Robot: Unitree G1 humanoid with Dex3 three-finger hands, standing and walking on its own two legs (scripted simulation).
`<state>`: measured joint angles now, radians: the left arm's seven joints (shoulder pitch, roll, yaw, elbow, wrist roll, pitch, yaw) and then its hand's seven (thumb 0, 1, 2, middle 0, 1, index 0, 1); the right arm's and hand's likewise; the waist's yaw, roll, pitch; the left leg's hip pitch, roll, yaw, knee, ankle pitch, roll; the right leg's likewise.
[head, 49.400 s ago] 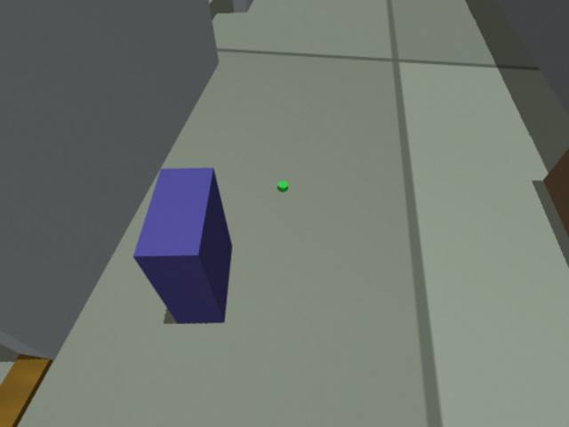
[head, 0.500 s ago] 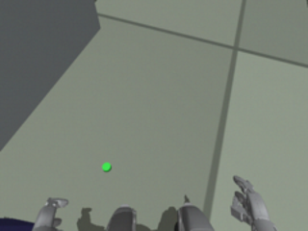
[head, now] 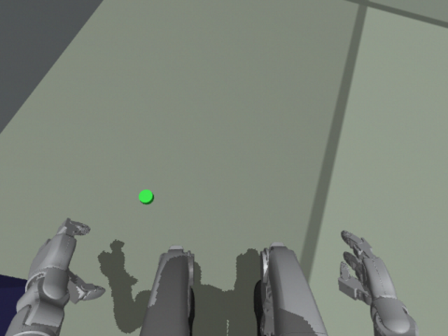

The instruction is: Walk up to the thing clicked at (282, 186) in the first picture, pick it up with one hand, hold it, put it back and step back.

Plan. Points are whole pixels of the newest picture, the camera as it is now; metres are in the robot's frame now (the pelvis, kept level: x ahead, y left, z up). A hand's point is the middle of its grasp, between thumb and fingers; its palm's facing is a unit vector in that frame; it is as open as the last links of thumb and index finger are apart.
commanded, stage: rise first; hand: left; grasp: from above
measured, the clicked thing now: (146, 197) +0.48 +0.28 -0.56
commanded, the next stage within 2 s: approach in 1.52 s
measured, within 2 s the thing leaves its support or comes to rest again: neither
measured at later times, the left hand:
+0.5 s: hand (103, 223) +0.34 +0.32 -0.31, palm faces -0.48 -0.20 -0.86, open 14.1 cm
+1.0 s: hand (113, 208) +0.40 +0.33 -0.39, palm faces -0.46 -0.02 -0.89, open 13.7 cm
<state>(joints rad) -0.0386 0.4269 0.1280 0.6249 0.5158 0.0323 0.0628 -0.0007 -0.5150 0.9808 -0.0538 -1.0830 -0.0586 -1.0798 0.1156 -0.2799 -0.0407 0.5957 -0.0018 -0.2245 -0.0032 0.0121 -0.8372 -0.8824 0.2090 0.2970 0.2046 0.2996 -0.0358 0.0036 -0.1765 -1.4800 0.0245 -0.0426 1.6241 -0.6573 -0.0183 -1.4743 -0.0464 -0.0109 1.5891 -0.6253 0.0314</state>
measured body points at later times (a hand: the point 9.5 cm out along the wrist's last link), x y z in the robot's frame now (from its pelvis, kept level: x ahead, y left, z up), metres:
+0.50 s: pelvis -0.05 +0.00 -0.18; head +0.18 +0.03 +0.21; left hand +0.37 +0.33 -0.26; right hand +0.05 -0.28 -0.31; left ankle +0.04 +0.13 -0.54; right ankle +0.05 -0.14 -0.54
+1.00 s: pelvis -0.05 +0.01 -0.24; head +0.19 +0.07 +0.14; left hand +0.42 +0.33 -0.33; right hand +0.01 -0.28 -0.35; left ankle +0.04 +0.13 -0.54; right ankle +0.05 -0.14 -0.54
